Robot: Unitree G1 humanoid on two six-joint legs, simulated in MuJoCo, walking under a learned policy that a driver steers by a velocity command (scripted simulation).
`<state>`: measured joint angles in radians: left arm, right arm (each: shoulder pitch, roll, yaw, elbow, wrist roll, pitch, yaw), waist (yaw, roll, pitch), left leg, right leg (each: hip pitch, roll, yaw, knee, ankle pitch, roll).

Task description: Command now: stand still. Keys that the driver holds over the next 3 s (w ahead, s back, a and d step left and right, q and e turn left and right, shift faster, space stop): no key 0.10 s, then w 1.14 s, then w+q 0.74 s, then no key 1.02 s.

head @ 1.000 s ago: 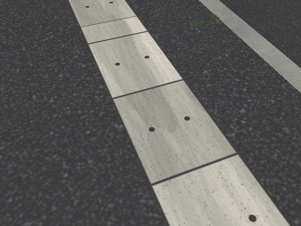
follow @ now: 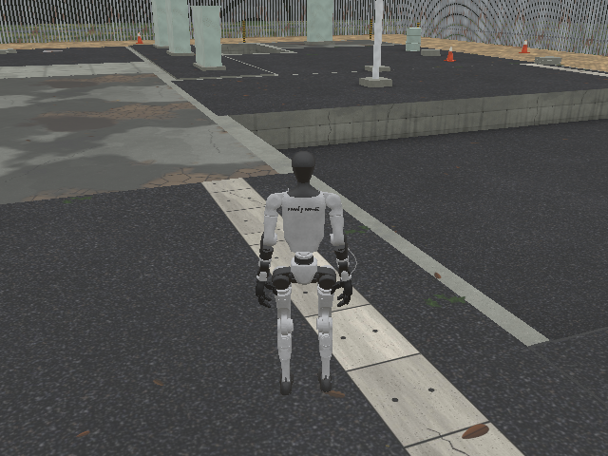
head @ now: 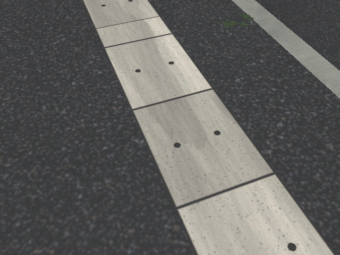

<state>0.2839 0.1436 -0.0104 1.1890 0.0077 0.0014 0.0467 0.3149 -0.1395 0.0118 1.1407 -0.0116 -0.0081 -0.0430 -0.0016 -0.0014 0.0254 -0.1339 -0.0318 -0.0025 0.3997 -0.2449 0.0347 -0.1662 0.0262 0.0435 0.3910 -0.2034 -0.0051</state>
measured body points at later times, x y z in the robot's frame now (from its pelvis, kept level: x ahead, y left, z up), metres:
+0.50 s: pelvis +0.09 -0.04 -0.01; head +0.09 -0.06 +0.44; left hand +0.06 +0.19 -0.15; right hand +0.05 -0.28 -0.17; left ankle +0.01 +0.08 -0.68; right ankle +0.05 -0.11 -0.74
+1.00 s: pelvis +0.36 -0.02 -0.01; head +0.38 -0.02 +0.44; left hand +0.35 +0.21 -0.16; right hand +0.41 -0.27 -0.16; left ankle +0.40 +0.02 -0.74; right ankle +0.24 -0.14 -0.64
